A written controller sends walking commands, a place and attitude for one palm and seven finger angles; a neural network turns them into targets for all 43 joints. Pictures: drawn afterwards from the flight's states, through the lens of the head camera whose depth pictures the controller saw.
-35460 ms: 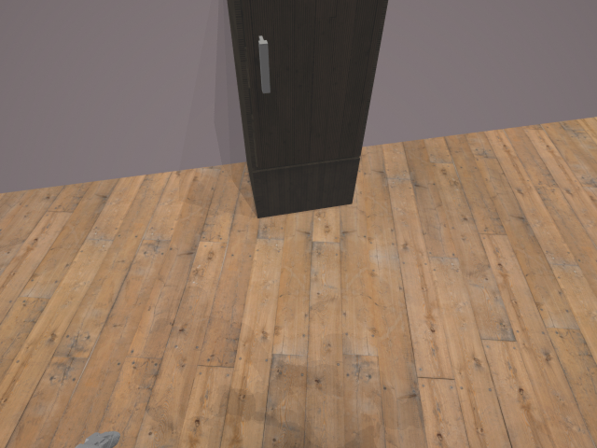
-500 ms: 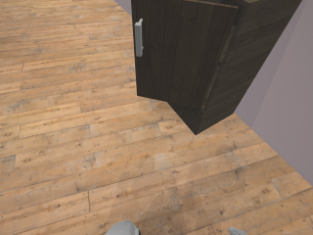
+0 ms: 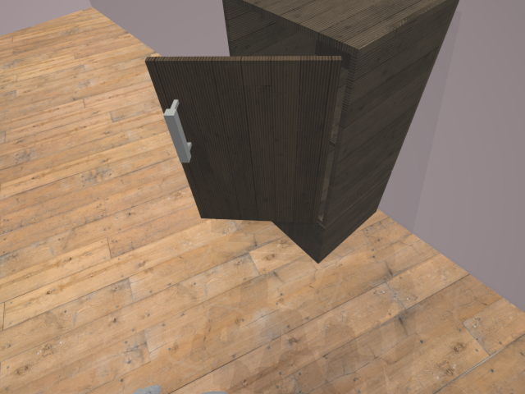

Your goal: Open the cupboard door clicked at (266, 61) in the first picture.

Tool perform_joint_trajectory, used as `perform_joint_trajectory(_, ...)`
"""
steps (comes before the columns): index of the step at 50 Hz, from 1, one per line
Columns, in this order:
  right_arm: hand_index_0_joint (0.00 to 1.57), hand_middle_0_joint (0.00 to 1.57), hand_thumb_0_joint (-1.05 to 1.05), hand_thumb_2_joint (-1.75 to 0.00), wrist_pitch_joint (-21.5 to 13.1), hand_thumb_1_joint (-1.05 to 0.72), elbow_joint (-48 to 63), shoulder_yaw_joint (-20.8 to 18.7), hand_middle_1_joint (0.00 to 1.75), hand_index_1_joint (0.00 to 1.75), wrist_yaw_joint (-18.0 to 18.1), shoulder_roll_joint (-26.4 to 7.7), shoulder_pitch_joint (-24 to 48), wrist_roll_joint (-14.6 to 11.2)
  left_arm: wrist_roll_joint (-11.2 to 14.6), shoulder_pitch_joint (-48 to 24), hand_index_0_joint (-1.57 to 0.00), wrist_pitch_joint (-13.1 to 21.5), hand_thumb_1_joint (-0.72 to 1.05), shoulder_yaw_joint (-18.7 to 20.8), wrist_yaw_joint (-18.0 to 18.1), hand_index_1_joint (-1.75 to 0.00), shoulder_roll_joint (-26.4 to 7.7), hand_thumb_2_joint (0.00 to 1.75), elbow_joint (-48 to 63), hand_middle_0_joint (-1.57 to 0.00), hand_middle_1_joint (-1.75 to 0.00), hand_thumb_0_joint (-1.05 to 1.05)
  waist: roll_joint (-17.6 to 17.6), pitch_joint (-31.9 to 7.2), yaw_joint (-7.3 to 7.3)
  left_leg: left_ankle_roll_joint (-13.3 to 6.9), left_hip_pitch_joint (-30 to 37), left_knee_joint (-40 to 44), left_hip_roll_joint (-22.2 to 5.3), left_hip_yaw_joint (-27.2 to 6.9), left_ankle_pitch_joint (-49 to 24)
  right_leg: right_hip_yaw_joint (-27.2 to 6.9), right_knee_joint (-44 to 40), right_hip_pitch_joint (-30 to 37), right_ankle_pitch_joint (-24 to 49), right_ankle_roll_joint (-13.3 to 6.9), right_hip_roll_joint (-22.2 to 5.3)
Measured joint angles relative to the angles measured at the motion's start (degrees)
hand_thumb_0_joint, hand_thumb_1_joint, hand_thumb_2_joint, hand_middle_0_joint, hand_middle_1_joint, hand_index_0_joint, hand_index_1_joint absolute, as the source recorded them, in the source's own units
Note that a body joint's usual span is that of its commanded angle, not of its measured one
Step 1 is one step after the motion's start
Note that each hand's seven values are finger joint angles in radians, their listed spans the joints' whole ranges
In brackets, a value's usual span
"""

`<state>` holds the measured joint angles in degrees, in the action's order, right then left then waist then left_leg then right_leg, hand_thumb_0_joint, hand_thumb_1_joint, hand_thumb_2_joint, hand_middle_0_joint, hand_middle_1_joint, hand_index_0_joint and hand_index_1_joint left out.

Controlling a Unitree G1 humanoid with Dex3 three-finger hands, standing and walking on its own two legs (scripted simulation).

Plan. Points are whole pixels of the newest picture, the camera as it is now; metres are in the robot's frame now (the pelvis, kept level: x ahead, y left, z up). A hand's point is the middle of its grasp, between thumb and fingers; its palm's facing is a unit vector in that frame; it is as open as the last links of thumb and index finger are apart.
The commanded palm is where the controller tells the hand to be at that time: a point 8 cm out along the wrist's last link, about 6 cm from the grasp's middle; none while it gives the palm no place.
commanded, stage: take the last steps up to it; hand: left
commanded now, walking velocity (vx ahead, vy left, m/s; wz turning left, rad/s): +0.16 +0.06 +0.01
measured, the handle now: (180, 131) +0.69 +0.24 -0.03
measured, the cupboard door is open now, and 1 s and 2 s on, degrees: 44 44 44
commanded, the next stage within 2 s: come to a stop and stand still in 0.02 s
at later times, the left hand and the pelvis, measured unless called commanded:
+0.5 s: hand out of the picture +0.10 +0.22 -0.19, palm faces +0.04 -0.98 -0.19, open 7.3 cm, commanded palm none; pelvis +0.07 +0.04 -0.01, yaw -2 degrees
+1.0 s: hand out of the picture +0.08 +0.19 -0.18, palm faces +0.04 -0.98 -0.21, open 7.3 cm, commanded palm none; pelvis +0.06 +0.01 +0.00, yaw -1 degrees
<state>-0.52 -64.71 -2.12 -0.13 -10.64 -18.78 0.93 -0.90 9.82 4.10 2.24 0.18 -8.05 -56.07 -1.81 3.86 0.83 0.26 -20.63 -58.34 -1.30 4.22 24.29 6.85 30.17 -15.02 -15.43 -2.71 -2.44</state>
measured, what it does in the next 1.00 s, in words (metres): steps on the spot: left foot, then right foot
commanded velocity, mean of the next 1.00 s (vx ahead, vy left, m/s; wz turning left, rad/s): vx -0.05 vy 0.01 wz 0.00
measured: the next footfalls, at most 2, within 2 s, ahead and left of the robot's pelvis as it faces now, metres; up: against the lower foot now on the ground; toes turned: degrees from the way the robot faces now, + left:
left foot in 0.24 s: +0.20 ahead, +0.16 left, +0.00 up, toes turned +5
right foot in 0.64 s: +0.08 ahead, -0.11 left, +0.00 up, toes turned -5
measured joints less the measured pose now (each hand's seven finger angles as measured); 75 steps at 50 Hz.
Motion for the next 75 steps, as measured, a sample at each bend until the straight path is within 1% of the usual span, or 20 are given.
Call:
perform_joint_trajectory(5, 0.20, 0.20, 0.01, -0.90, -0.1, -0.91, 2.0, -0.3, 0.29, 0.30, -0.1, 0.6, 3.2, -0.1, 0.1, 4.1, -0.20, 0.3, 0.96, 0.8, 0.9, -0.30, -1.1, 0.90, -2.9, -0.21, -0.30, -0.01, 1.1, -0.6, -0.27, 1.8, -6.4, 6.2, -2.6, -1.4, -6.5, 0.6, -8.0, 6.0, 1.5, 0.2, 0.6)
perform_joint_trajectory(10, 0.20, 0.20, 0.01, -0.90, -0.4, -0.91, 3.3, 0.0, 0.29, 0.30, 0.0, 0.7, 6.8, -0.2, -0.1, 7.1, -0.20, -0.8, 0.94, 0.0, 0.7, -0.30, -1.0, 0.90, -6.4, -0.20, -0.30, 0.00, 1.8, -0.4, -1.66, 1.9, -5.0, 19.8, -2.2, -0.9, -10.7, 0.7, -8.2, 9.5, -1.0, 1.8, 0.3)
perform_joint_trajectory(12, 0.20, 0.20, 0.01, -0.90, -0.9, -0.92, 3.7, 0.4, 0.29, 0.30, 0.2, 0.3, 7.8, -0.2, 0.0, 8.4, -0.20, -1.7, 0.94, -0.5, 1.0, -0.30, -0.5, 0.90, -7.5, -0.20, -0.30, 0.00, 1.5, -0.5, -2.22, 1.6, -1.7, 27.0, -1.9, -0.9, -19.5, 0.6, -5.1, 9.9, -3.7, 2.8, 0.5)
perform_joint_trajectory(14, 0.20, 0.20, 0.00, -0.90, -1.2, -0.91, 3.8, 0.7, 0.29, 0.30, 0.6, 0.7, 8.6, -0.2, 0.2, 9.0, -0.20, -2.8, 0.93, -0.9, 1.6, -0.30, -0.5, 0.90, -8.4, -0.20, -0.30, 0.00, 2.2, -0.8, -2.37, -0.6, -0.1, 27.4, -1.6, -0.6, -16.9, 0.3, -0.8, 9.2, -7.2, 3.8, 0.1)
perform_joint_trajectory(16, 0.20, 0.20, 0.00, -0.90, -0.8, -0.91, 4.0, 1.2, 0.29, 0.30, 1.3, 1.9, 10.0, -0.3, 0.4, 8.6, -0.20, -4.2, 0.92, -1.0, 2.1, -0.30, -1.0, 0.90, -8.5, -0.20, -0.30, 0.00, 4.4, -0.5, -2.97, -1.5, -0.2, 26.0, -0.6, 0.5, -13.3, -1.3, 3.2, 7.4, -10.7, 3.8, -0.9)
perform_joint_trajectory(20, 0.20, 0.20, 0.00, -0.90, 0.3, -0.91, 6.2, 1.3, 0.30, 0.30, 2.5, 2.8, 12.7, -0.2, 0.4, 6.3, -0.20, -6.5, 0.92, -0.6, 1.9, -0.30, -1.0, 0.90, -6.3, -0.20, -0.30, 0.01, 4.2, 0.5, -2.89, -2.0, -0.8, 27.2, -1.1, 1.3, -14.2, -4.2, 19.7, -1.4, -18.3, 3.5, 0.9)
perform_joint_trajectory(24, 0.20, 0.21, 0.00, -0.90, 1.1, -0.90, 7.6, 0.8, 0.30, 0.30, 2.8, 2.6, 13.7, 0.1, 0.3, 3.7, -0.20, -7.3, 0.92, 0.8, 1.3, -0.30, -1.9, 0.90, -3.2, -0.20, -0.30, 0.01, 3.2, 0.9, -2.36, -1.7, -1.5, 29.0, -2.2, 1.6, -16.1, -5.5, 29.0, -8.1, -16.5, 3.8, 1.9)
perform_joint_trajectory(27, 0.21, 0.21, 0.00, -0.90, 1.6, -0.90, 7.8, 0.3, 0.30, 0.30, 2.5, 1.8, 13.3, 0.4, 0.1, 2.0, -0.20, -7.4, 0.91, 1.5, 1.0, -0.30, -2.6, 0.90, -1.1, -0.20, -0.30, 0.01, 2.2, 0.7, -1.91, -1.0, -2.1, 29.8, -3.0, 1.3, -17.3, -5.2, 25.9, -8.5, -14.6, 3.7, 1.4)
perform_joint_trajectory(32, 0.21, 0.21, 0.00, -0.90, 2.9, -0.90, 7.2, -0.9, 0.30, 0.30, 1.4, 0.1, 10.3, 0.4, -0.4, 2.0, -0.20, -5.5, 0.91, 1.4, 0.9, -0.30, -3.6, 0.90, 0.7, -0.20, -0.30, 0.00, 1.5, -1.3, -1.17, 0.5, -4.4, 26.4, -2.9, 0.5, -15.1, -4.4, 4.6, -0.7, -6.6, 2.7, -0.2)
perform_joint_trajectory(35, 0.20, 0.20, 0.00, -0.90, 4.2, -0.90, 5.8, -1.4, 0.30, 0.30, 0.5, -1.0, 8.0, 0.2, -0.6, 3.2, -0.20, -5.0, 0.91, 0.4, 1.2, -0.30, -2.5, 0.90, -0.5, -0.20, -0.29, 0.00, 0.6, -2.2, -1.11, 0.7, -4.6, 21.0, -1.3, -2.3, -5.1, -3.9, 3.7, 0.6, -3.9, 2.4, 0.0)
perform_joint_trajectory(38, 0.20, 0.20, 0.01, -0.90, 4.0, -0.90, 4.7, -1.3, 0.30, 0.30, 0.0, -1.6, 5.5, 0.2, -0.5, 4.7, -0.20, -4.6, 0.91, -0.5, 1.0, -0.30, -1.4, 0.90, -1.8, -0.20, -0.30, 0.00, 1.0, -3.2, -1.19, 0.7, -3.2, 16.2, 0.2, -2.9, -4.2, -4.4, -0.6, 2.9, -2.2, 2.1, 0.0)
perform_joint_trajectory(41, 0.20, 0.20, 0.01, -0.90, 3.3, -0.91, 4.0, -1.2, 0.30, 0.30, 0.0, -1.6, 3.5, 0.0, -0.5, 5.2, -0.20, -4.2, 0.92, -0.7, 1.1, -0.30, -0.7, 0.90, -3.0, -0.20, -0.30, 0.01, 1.7, -3.1, -1.17, 1.2, -0.1, 16.8, 1.0, -2.5, -3.2, -4.5, -3.4, 4.0, -0.7, 2.0, -0.1)
perform_joint_trajectory(45, 0.20, 0.20, 0.01, -0.90, 2.6, -0.91, 3.0, -0.5, 0.29, 0.30, 0.7, -1.3, 2.2, -0.4, -0.1, 4.9, -0.20, -3.8, 0.93, -0.5, 1.1, -0.30, -1.0, 0.90, -4.3, -0.21, -0.30, 0.01, 2.2, -2.0, -1.28, 1.4, 6.4, 27.6, 1.5, -2.1, -6.6, -4.0, -2.8, 3.6, -1.1, 2.3, -0.2)
perform_joint_trajectory(46, 0.20, 0.20, 0.01, -0.90, 2.2, -0.91, 2.7, -0.3, 0.30, 0.30, 0.9, -1.4, 1.9, -0.4, 0.1, 4.8, -0.20, -3.8, 0.93, -0.5, 1.2, -0.30, -1.0, 0.90, -4.6, -0.21, -0.30, 0.01, 1.6, -1.9, -1.26, 1.0, 8.0, 30.8, 1.1, -2.4, -10.7, -3.4, -1.9, 3.2, -1.7, 2.5, 0.3)
perform_joint_trajectory(47, 0.20, 0.20, 0.01, -0.90, 1.9, -0.91, 2.2, -0.2, 0.30, 0.30, 1.2, -1.2, 2.0, -0.4, 0.3, 4.4, -0.20, -3.9, 0.93, -0.5, 1.3, -0.30, -1.1, 0.90, -4.9, -0.21, -0.30, 0.01, 1.5, -1.6, -1.19, 0.3, 8.6, 32.0, 1.0, -2.8, -10.2, -3.0, -0.9, 2.8, -2.3, 2.7, 0.4)
perform_joint_trajectory(50, 0.20, 0.20, 0.01, -0.90, 2.1, -0.91, 2.5, 0.5, 0.29, 0.30, 1.1, -0.4, 3.0, -0.6, 0.3, 4.3, -0.20, -3.3, 0.92, -1.0, 2.5, -0.30, -1.2, 0.90, -5.1, -0.21, -0.30, 0.01, 1.8, -0.6, -1.72, -0.3, 6.4, 27.5, 0.5, -2.7, -7.0, -3.0, -1.1, 2.8, -1.9, 3.4, 0.8)
perform_joint_trajectory(52, 0.20, 0.20, 0.01, -0.90, 1.8, -0.91, 4.6, 0.7, 0.29, 0.30, 0.7, -0.2, 3.5, -0.5, 0.0, 5.4, -0.20, -2.8, 0.92, -1.7, 2.6, -0.30, -1.1, 0.90, -4.6, -0.21, -0.30, 0.01, 1.5, -0.5, -1.14, -0.7, 5.2, 25.5, 0.1, -2.3, -6.4, -3.4, -0.4, 2.0, -1.9, 3.4, 1.1)
perform_joint_trajectory(55, 0.20, 0.20, 0.01, -0.90, 0.2, -0.91, 7.1, 1.4, 0.29, 0.30, 0.5, 0.5, 3.4, -0.3, -0.1, 5.6, -0.20, -3.5, 0.92, -2.3, 2.3, -0.30, -1.2, 0.90, -4.8, -0.21, -0.30, 0.01, 1.6, -0.4, -0.50, -2.1, 5.2, 24.6, 1.2, -1.5, -5.5, -4.2, 1.4, 1.4, -2.9, 3.8, 0.0)
perform_joint_trajectory(60, 0.20, 0.20, 0.01, -0.90, -0.2, -0.94, 7.2, 1.9, 0.30, 0.30, 1.5, 0.0, 3.4, -0.3, 0.0, 5.1, -0.20, -3.9, 0.91, -2.5, 2.2, -0.30, -1.2, 0.90, -4.6, -0.20, -0.30, 0.01, 0.6, -1.1, -1.21, -3.5, 6.9, 25.5, 2.6, -0.6, -5.5, -5.0, 1.2, 2.7, -3.1, 4.5, -1.3)
perform_joint_trajectory(75, 0.20, 0.20, 0.01, -0.90, -0.9, -0.92, 4.9, 2.7, 0.30, 0.30, 1.3, -0.3, 4.3, -0.3, -0.1, 4.6, -0.20, -4.1, 0.91, -2.5, 1.7, -0.30, -2.6, 0.90, -5.0, -0.20, -0.30, 0.01, 1.2, -2.1, -1.23, -4.1, 9.5, 31.1, 4.0, 1.0, -7.8, -6.7, -1.5, 3.4, -1.7, 6.1, -2.6)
